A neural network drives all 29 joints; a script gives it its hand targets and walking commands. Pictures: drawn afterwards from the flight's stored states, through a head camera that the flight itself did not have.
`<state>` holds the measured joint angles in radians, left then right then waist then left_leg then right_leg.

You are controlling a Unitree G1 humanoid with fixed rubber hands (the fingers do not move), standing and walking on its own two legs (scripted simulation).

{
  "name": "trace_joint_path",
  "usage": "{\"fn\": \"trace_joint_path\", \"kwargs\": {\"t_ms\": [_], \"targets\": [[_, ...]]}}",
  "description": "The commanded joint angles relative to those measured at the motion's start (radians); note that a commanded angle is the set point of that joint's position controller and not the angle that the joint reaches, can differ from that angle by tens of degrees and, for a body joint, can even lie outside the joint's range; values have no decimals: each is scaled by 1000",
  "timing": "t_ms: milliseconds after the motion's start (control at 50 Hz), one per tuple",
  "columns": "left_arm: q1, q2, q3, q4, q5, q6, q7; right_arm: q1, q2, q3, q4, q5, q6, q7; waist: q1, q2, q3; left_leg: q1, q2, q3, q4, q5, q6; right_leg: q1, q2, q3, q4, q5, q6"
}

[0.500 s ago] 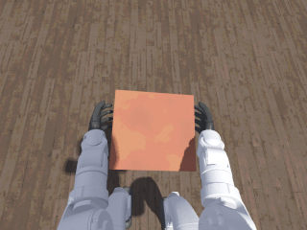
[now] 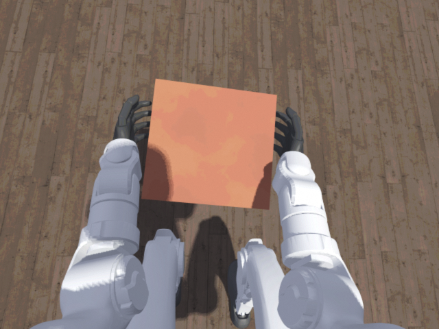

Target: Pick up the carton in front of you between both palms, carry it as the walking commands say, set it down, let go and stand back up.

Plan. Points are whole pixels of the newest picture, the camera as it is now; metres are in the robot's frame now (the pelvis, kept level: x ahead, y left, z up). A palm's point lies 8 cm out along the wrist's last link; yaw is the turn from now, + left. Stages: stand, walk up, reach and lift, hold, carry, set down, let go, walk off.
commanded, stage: set down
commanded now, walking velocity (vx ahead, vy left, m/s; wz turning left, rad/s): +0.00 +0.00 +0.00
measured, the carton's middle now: (206, 154) +0.44 +0.04 -0.16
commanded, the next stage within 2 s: none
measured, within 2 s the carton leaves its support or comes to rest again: rests again in 1.34 s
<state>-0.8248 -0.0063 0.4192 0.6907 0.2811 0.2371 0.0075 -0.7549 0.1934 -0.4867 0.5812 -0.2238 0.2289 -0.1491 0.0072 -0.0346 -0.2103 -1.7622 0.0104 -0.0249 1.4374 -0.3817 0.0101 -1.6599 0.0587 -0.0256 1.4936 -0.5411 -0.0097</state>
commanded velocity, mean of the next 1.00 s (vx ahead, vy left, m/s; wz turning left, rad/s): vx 0.00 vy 0.00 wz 0.00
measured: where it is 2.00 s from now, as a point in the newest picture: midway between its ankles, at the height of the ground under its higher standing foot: (206, 295)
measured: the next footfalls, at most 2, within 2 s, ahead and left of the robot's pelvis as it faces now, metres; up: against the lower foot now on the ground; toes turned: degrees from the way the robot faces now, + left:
none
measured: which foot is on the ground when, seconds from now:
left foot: down 0.00-1.00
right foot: down 0.00-1.00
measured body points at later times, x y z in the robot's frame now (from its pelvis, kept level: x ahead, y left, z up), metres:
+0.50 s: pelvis -0.02 +0.01 -0.12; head +0.28 +0.06 +0.20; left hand +0.48 +0.19 -0.25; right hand +0.47 -0.10 -0.24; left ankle +0.11 +0.12 -0.54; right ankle +0.06 -0.11 -0.54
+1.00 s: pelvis -0.03 +0.00 -0.20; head +0.32 +0.04 +0.08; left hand +0.51 +0.20 -0.36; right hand +0.49 -0.11 -0.35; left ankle +0.11 +0.12 -0.54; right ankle +0.06 -0.11 -0.54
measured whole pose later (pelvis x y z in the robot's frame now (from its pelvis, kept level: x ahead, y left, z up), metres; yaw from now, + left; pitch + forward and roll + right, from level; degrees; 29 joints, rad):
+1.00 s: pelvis -0.03 +0.00 -0.20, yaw -2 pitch +40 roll -4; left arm -1.34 0.31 0.13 1.02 -0.03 0.19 0.08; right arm -1.18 -0.02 -0.35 0.77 0.05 0.17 -0.24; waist 0.02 -0.05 0.18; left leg -2.37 0.01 -0.03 2.11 -0.45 0.02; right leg -2.23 0.12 -0.03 2.19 -0.67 0.04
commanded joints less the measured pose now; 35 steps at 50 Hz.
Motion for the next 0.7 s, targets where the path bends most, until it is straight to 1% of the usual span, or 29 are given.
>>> {"fn": "trace_joint_path", "kwargs": {"t_ms": [0, 180, 300, 380, 440, 460, 600, 680], "targets": [[-490, -864, -477, 79, -112, -14, -221, -610, 808, 542, 52, 101, -35, 225, 11, 66, -812, 592, -152, 14, -11, 222, 1, 161, 134, 32, -120, 208, 45], [-609, -819, -526, 49, -167, -23, -167, -740, 764, 579, 24, 170, -47, 203, 23, 90, -922, 563, -149, 13, 116, 208, -9, -7, 148, -5, 50, 165, 46], [-692, -790, -539, 53, -194, -17, -148, -822, 725, 565, 28, 185, -45, 205, 23, 99, -931, 551, -142, 2, 186, 180, -14, -133, 150, -28, 144, 123, 45], [-744, -770, -538, 72, -205, -15, -145, -865, 697, 538, 48, 181, -45, 211, 18, 108, -917, 530, -136, -7, 230, 165, -15, -213, 149, -40, 200, 98, 43], [-776, -746, -528, 95, -213, -16, -142, -914, 681, 530, 55, 186, -47, 218, 28, 102, -914, 535, -129, -15, 264, 155, -11, -282, 148, -50, 241, 77, 47], [-788, -737, -526, 102, -212, -17, -142, -917, 677, 524, 68, 187, -46, 220, 26, 104, -902, 528, -129, -12, 279, 165, -13, -299, 148, -51, 249, 75, 47], [-878, -690, -555, 126, -255, -34, -158, -969, 633, 501, 110, 204, -59, 216, 3, 134, -880, 440, -118, 7, 384, 201, -19, -299, 142, -54, 336, 100, 42], [-924, -644, -565, 146, -282, -47, -164, -1018, 610, 515, 111, 236, -70, 208, 10, 133, -861, 392, -108, 15, 445, 217, -16, -286, 136, -51, 387, 116, 45]]}}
